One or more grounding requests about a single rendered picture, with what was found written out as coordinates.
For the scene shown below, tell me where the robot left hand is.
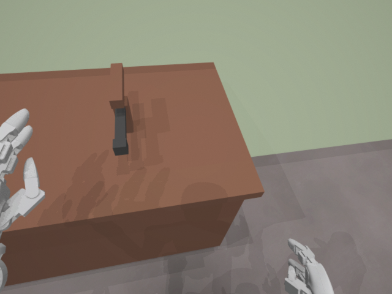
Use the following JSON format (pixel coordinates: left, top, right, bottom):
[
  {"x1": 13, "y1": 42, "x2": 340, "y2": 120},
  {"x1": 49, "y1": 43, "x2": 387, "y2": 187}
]
[{"x1": 0, "y1": 108, "x2": 45, "y2": 239}]

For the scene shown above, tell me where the tap lever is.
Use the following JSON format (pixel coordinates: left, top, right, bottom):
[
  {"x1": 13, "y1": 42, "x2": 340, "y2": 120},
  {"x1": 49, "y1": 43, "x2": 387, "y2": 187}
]
[{"x1": 113, "y1": 107, "x2": 129, "y2": 156}]

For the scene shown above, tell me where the counter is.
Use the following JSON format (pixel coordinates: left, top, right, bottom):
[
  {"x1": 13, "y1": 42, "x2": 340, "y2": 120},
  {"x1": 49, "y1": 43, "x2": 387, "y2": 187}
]
[{"x1": 0, "y1": 62, "x2": 265, "y2": 286}]

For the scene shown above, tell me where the robot right hand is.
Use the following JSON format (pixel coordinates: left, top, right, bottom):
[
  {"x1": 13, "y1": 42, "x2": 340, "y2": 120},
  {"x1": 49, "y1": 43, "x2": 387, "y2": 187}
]
[{"x1": 285, "y1": 239, "x2": 334, "y2": 294}]

